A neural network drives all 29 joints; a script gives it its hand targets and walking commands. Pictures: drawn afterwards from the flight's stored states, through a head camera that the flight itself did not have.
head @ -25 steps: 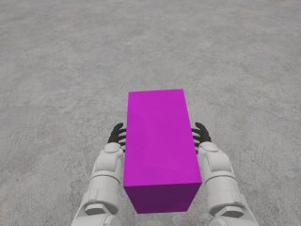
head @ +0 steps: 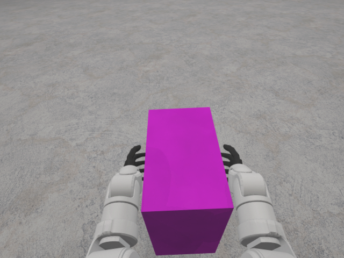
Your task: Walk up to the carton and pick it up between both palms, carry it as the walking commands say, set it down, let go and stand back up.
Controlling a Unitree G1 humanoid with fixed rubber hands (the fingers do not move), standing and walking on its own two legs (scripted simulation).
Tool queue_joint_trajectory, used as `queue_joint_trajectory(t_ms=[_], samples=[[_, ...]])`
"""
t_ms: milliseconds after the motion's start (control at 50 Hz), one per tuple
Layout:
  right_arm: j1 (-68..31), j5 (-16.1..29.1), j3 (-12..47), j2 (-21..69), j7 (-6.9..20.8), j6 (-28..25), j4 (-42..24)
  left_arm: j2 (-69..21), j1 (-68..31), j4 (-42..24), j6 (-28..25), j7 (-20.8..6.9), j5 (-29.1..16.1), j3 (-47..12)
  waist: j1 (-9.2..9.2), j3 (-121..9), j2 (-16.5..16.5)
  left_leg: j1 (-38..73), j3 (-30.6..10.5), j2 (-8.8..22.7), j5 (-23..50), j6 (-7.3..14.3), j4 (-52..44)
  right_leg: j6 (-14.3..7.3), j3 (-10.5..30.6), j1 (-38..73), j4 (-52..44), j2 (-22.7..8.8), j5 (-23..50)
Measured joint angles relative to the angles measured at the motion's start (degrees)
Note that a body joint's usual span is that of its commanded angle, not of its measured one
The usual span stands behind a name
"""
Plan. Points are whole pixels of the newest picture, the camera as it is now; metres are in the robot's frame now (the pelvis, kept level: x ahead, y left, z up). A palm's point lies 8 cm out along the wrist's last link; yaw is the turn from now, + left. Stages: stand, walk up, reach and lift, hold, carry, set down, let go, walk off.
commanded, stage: reach and lift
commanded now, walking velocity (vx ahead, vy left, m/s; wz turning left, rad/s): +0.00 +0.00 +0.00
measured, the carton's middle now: (182, 182) +0.32 -0.02 -0.02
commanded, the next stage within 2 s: hold in 1.12 s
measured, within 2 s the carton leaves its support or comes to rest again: neither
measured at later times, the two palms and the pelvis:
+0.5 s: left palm (129, 176) +0.31 +0.12 +0.05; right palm (231, 168) +0.31 -0.14 +0.05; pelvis +0.01 -0.02 +0.00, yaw +0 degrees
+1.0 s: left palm (126, 179) +0.30 +0.12 +0.05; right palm (232, 175) +0.29 -0.13 +0.05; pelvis +0.00 -0.01 +0.00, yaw +0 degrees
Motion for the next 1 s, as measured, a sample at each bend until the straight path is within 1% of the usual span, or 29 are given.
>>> queue_joint_trajectory(t_ms=[140, 260, 320, 380, 560, 640, 740, 840, 940, 1000], samples=[[-1.3, 0.8, 0.5, -1.2, 0.8, -1.2, 1.4, -0.7, -0.7, -1.1, 0.2, 0.9, 0.6, 0.6, 2.35, 1.7, -0.7, -0.4, 0.6, 0.2, -0.1, -0.3, 0.5, -0.2, 0.3, -1.0, 1.5, 0.3, -0.3], [-2.5, 0.9, 2.1, -1.5, 0.7, -1.9, 2.5, 0.6, -0.1, -2.8, 0.6, 1.3, -0.5, -0.8, 3.58, 2.4, -0.2, -0.8, 0.3, 0.5, 0.1, -0.8, 0.1, -0.8, -0.2, -1.7, 1.7, 0.5, -0.3], [-1.6, 0.8, 2.7, -1.0, 0.2, -2.0, 2.1, 1.1, 0.7, -3.4, 0.8, 1.3, -1.4, -1.1, 3.59, 1.7, -0.1, -0.7, -0.2, 0.7, 0.2, -1.2, -0.6, -1.2, -0.8, -1.6, 1.3, 0.5, -0.4], [0.3, 1.2, 3.4, -0.4, -0.7, -1.7, 0.3, 1.1, 1.8, -4.2, 0.8, 0.9, -1.8, -1.3, 3.64, 0.9, -0.2, 0.0, -0.7, 1.0, 0.3, -1.5, -1.4, -1.6, -1.3, -0.9, 0.5, 0.7, -0.3], [1.4, 1.9, 4.1, -0.5, -1.4, -0.3, -0.8, 0.2, 2.8, -4.3, 0.8, -0.5, -0.5, -0.3, 3.59, 0.7, 0.2, 1.3, -0.7, 1.7, 0.4, -2.0, -2.3, -2.1, -1.4, 0.4, -0.4, 1.2, 0.1], [1.4, 2.0, 5.0, -0.5, -1.9, -0.2, -0.9, 0.6, 3.4, -4.8, 0.7, -0.7, -0.9, -0.4, 3.74, 0.5, -0.5, 1.0, -0.7, 1.8, 0.7, -2.1, -2.5, -2.1, -1.5, 0.0, -0.6, 1.2, 0.5], [1.2, 2.2, 5.0, -0.4, -1.7, -0.4, 0.0, 1.0, 4.7, -6.1, 1.5, -0.6, -0.5, -1.6, 3.15, 0.2, -0.7, 0.5, -0.9, 1.6, 1.0, -1.9, -2.5, -1.9, -1.8, 0.1, -1.4, 1.0, 1.0], [1.1, 1.9, 4.1, -0.4, -1.1, -0.3, 0.2, 0.4, 4.4, -6.0, 1.9, -0.3, -0.3, -1.2, 2.43, 0.6, -0.1, 0.4, -0.8, 1.1, 0.9, -1.3, -1.6, -1.2, -1.8, 0.3, -1.2, 0.5, 1.0], [2.3, 2.1, 4.4, -0.8, -0.4, -0.4, -1.3, -0.3, 4.4, -6.6, 1.9, 0.7, -0.8, -1.3, 2.05, 0.3, 0.0, 0.1, -0.2, 0.7, 0.9, -0.7, -1.1, -0.6, -1.3, -0.1, -0.7, 0.1, 0.8], [2.4, 1.8, 3.8, -0.9, 0.2, -0.8, -0.9, -0.6, 4.0, -6.3, 2.1, 1.2, -0.4, -1.5, 1.82, 0.1, -0.2, 0.3, 0.3, 0.5, 0.7, -0.5, -0.7, -0.4, -0.9, -0.1, -0.1, 0.0, 0.6]])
